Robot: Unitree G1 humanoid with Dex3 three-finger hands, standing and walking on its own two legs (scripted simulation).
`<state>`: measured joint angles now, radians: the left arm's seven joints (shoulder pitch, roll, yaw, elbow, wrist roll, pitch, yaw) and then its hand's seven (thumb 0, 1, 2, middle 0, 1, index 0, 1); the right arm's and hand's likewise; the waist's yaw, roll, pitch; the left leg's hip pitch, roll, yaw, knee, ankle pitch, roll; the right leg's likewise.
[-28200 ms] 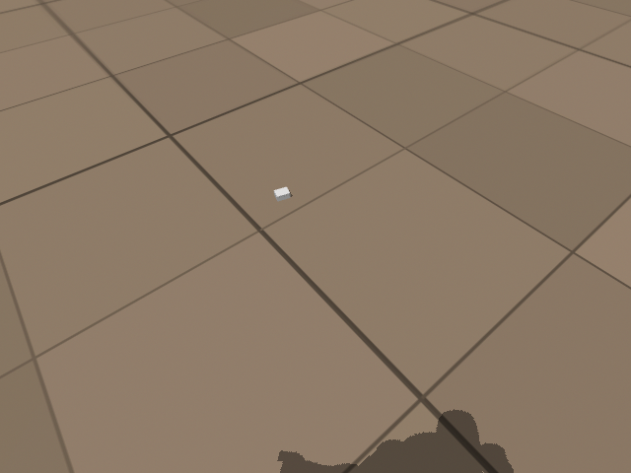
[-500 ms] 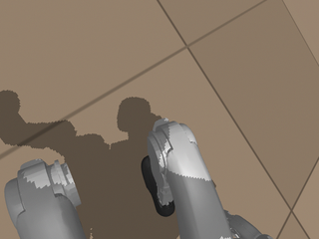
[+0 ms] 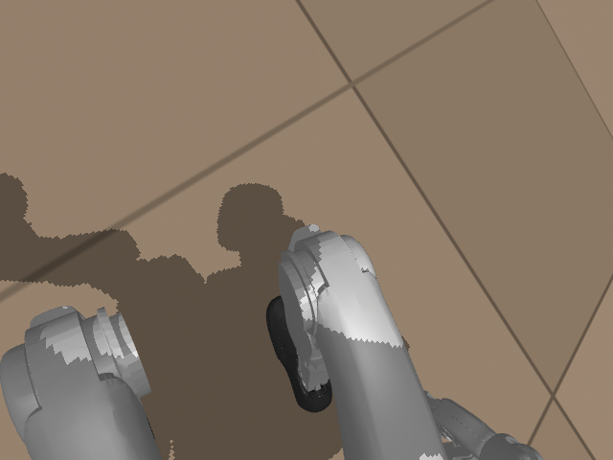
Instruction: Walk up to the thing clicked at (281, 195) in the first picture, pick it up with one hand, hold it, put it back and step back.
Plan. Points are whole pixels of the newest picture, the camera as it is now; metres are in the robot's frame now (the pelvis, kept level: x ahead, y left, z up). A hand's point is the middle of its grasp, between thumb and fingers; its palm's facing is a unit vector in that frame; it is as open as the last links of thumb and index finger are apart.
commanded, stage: open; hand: left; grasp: from above
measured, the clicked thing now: out of the picture +0.44 +0.30 -0.27
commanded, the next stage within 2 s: withdraw in 0.84 s
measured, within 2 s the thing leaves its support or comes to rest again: neither
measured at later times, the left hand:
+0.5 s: hand out of the picture +0.42 +0.29 -0.24, palm faces -0.45 -0.13 -0.89, open 11.0 cm
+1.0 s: hand out of the picture +0.43 +0.30 -0.25, palm faces -0.45 -0.14 -0.88, open 12.4 cm
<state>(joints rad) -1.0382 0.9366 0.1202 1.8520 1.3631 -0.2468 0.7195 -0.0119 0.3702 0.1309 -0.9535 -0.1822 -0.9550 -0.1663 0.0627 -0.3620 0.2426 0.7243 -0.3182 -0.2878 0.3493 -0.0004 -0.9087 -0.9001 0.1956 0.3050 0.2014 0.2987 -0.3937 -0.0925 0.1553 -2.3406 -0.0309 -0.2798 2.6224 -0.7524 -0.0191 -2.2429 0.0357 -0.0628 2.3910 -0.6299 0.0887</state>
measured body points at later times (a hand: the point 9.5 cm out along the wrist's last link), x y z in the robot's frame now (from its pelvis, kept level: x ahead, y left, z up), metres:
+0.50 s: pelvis +0.00 +0.00 +0.01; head +0.26 +0.13 +0.35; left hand +0.44 +0.30 -0.19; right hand +0.05 -0.26 -0.04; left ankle +0.06 +0.12 -0.25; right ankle +0.13 -0.15 -0.25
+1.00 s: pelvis +0.00 +0.00 +0.01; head +0.27 +0.13 +0.35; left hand +0.45 +0.31 -0.20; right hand +0.05 -0.26 -0.04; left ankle +0.06 +0.12 -0.25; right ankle +0.13 -0.15 -0.25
